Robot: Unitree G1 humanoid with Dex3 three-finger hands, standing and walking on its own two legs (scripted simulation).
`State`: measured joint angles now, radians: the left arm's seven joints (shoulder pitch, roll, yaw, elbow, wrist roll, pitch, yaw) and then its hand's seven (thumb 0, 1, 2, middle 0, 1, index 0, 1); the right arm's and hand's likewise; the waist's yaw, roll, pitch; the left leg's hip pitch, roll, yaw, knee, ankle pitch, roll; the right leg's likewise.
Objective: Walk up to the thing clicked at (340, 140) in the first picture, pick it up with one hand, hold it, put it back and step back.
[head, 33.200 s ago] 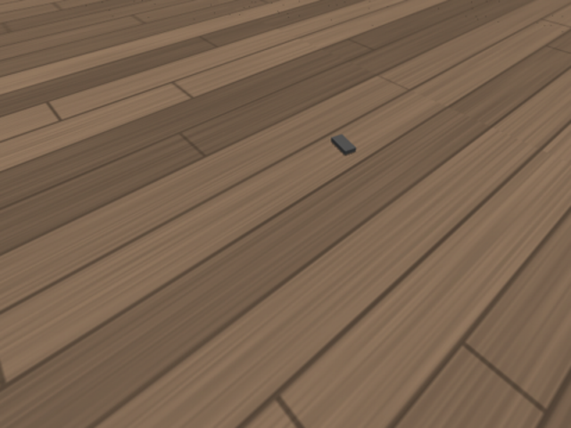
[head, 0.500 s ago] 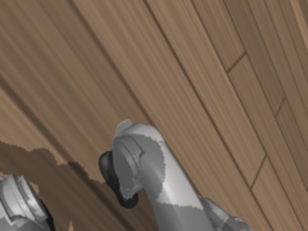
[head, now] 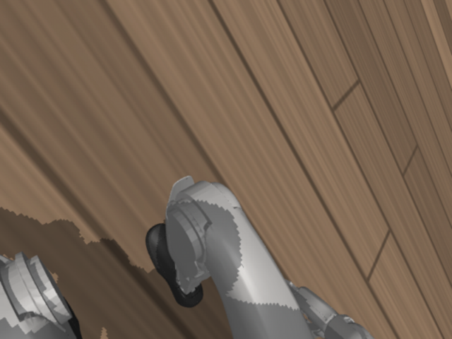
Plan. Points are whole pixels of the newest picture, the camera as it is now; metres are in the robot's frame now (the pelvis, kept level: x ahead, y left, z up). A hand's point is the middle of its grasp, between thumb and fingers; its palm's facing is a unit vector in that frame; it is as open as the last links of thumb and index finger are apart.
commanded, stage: close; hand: left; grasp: from above
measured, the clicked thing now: out of the picture +0.48 +0.34 -0.31
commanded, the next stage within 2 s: settle in 0.02 s
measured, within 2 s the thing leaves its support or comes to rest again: leaves its support in 0.46 s
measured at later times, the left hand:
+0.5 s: hand out of the picture +0.46 +0.34 -0.26, palm faces -0.44 -0.16 -0.88, open 10.0 cm
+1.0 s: hand out of the picture +0.46 +0.35 -0.17, palm faces -0.44 -0.10 -0.89, open 10.0 cm
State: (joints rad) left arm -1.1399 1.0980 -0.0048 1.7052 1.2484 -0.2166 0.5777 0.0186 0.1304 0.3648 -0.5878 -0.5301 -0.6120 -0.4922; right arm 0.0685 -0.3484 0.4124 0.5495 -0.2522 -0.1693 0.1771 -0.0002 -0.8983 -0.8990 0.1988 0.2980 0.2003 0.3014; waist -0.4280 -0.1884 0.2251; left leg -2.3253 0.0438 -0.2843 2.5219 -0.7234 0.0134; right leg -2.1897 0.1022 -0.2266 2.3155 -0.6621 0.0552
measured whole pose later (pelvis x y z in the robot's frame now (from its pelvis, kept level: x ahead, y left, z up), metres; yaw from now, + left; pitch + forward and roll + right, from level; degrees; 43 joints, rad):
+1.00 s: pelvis +0.00 -0.01 +0.01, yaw +5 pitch +33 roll -12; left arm -1.05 0.87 0.00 1.35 1.23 -0.16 0.26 0.03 0.07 0.20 -0.78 -0.38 -0.80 -0.34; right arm 0.16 -0.32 0.20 0.59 -0.14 -0.03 0.16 0.00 -0.91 -0.90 0.20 0.30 0.20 0.30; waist -0.30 -0.04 0.03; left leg -2.36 0.02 -0.19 2.45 -0.68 0.01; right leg -2.25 0.05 -0.16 2.32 -0.67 0.03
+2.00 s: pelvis -0.01 -0.01 +0.17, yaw +13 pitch +31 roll -6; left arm -0.57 0.61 -0.09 0.74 1.00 -0.11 0.01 0.02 0.10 0.29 -0.68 -0.46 -0.70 -0.43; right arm 0.14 -0.25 0.02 0.62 0.01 0.08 0.00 0.00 -0.90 -0.90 0.20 0.30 0.20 0.30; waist -0.10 0.04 -0.17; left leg -1.82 0.02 -0.06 1.89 -0.61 0.02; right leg -1.75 0.03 -0.05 1.83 -0.62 0.03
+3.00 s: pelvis +0.07 +0.02 +0.42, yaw +15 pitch +11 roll -1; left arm -0.31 0.41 -0.20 0.78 1.01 -0.04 0.09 0.01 0.05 0.43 -0.65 -0.51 -0.67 -0.48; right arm 0.26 -0.24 -0.05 0.72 0.05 0.03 -0.06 0.01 -0.90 -0.90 0.20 0.30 0.20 0.30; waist -0.05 0.03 -0.09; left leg -0.63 0.02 0.01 0.83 -0.38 0.01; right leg -0.60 0.01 0.03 0.79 -0.37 0.02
